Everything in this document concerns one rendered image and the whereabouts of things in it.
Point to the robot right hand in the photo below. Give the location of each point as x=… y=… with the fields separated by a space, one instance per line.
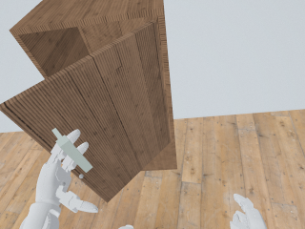
x=252 y=218

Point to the robot left hand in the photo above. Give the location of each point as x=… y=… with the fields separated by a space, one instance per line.
x=49 y=188

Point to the cupboard door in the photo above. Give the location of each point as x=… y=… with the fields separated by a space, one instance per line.
x=115 y=97

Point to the handle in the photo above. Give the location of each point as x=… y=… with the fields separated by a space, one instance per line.
x=65 y=144

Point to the left robot forearm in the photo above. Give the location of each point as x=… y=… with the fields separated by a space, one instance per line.
x=42 y=215

